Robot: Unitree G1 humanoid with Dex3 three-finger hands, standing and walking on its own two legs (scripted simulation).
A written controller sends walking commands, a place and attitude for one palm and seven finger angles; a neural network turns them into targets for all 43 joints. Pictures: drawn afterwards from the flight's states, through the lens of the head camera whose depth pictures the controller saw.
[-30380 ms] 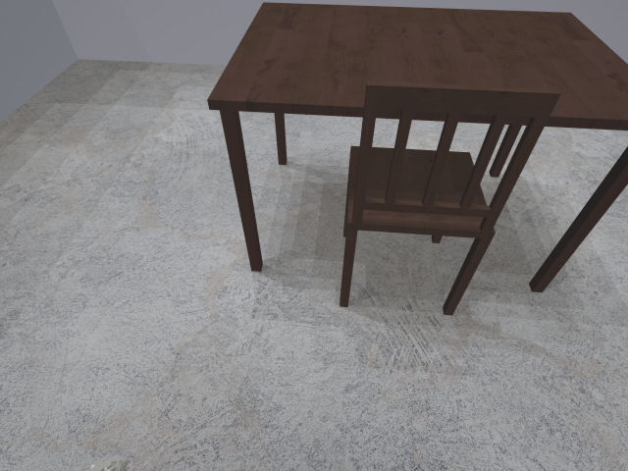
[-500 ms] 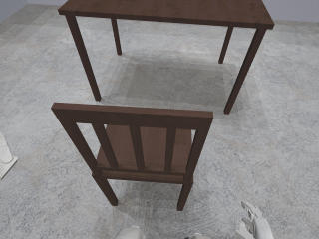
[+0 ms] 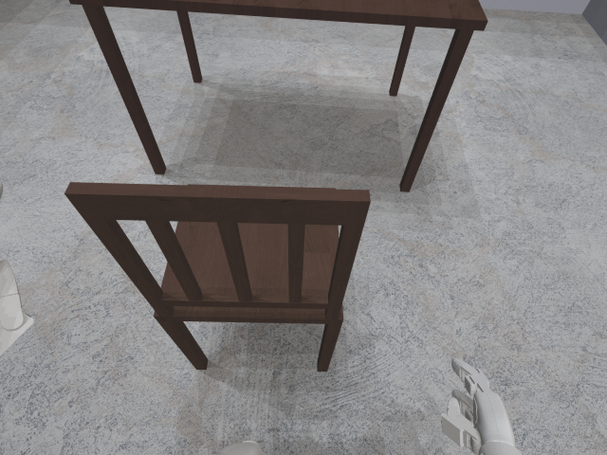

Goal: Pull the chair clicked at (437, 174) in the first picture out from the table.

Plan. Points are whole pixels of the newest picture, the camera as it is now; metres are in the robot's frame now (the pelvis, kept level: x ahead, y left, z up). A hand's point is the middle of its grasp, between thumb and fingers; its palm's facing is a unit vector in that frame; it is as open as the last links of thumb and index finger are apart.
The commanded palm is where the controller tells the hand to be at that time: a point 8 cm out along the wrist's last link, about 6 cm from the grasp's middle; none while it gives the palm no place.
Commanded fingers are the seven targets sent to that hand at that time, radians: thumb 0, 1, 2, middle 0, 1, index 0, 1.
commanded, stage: step back with the hand held close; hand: left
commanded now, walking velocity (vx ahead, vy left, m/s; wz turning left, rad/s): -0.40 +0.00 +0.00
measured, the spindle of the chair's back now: (237, 264) +0.41 +0.15 -0.10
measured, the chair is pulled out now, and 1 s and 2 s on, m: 0.68 0.68 0.68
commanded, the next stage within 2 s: stop stepping back and stand still in 0.10 s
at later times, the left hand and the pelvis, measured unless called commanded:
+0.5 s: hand out of the picture +0.09 +0.21 +0.15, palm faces +0.41 -0.75 -0.53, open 7.4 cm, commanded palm +0.04 +0.24 +0.17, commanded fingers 0.00 0.90 0.90 -0.20 -0.30 -0.20 -0.30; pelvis -0.11 -0.05 -0.01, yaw -3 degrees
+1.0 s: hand out of the picture +0.05 +0.26 +0.14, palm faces +0.48 -0.76 -0.43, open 7.4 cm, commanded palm +0.01 +0.27 +0.17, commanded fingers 0.00 0.90 0.90 -0.20 -0.30 -0.20 -0.30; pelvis -0.14 -0.03 -0.01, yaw +0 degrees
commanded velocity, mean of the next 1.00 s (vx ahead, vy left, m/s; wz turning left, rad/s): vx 0.05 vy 0.05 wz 0.01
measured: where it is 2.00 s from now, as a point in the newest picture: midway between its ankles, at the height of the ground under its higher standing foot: outside the picture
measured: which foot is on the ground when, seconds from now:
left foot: up 0.00-0.00, down 0.02-0.36, up 0.38-0.60, down 0.62-1.00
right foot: down 0.00-0.02, up 0.04-0.30, down 0.32-1.00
